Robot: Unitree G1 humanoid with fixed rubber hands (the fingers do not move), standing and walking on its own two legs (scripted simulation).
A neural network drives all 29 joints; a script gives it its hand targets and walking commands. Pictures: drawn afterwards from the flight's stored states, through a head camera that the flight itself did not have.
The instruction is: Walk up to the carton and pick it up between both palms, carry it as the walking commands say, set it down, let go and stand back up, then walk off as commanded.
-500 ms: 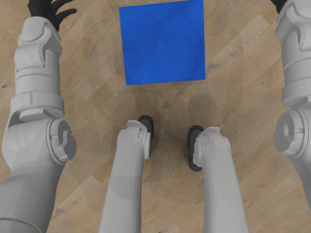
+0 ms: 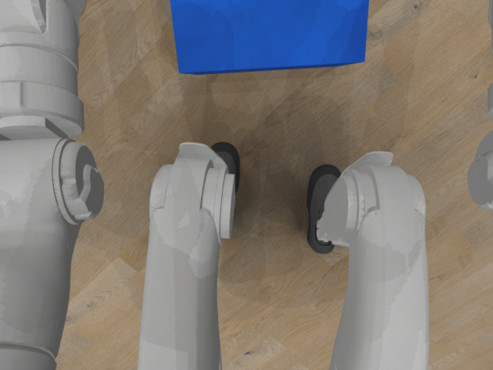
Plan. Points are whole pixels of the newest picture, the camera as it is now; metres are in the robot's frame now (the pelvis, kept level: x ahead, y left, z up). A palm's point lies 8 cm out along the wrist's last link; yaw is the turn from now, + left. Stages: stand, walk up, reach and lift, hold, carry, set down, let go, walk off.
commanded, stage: reach and lift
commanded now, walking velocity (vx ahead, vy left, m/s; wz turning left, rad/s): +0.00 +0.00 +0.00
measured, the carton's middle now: out of the picture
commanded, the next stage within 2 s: none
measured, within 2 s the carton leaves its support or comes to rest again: neither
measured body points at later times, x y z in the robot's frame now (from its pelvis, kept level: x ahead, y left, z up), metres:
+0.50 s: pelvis +0.02 +0.00 -0.07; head +0.40 +0.00 +0.15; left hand +0.54 +0.26 -0.27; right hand +0.58 -0.17 -0.28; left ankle +0.14 +0.11 -0.38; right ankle +0.11 -0.12 -0.38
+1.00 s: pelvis +0.01 +0.00 -0.07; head +0.40 +0.01 +0.14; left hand +0.55 +0.26 -0.27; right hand +0.58 -0.15 -0.28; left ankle +0.14 +0.11 -0.38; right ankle +0.11 -0.12 -0.38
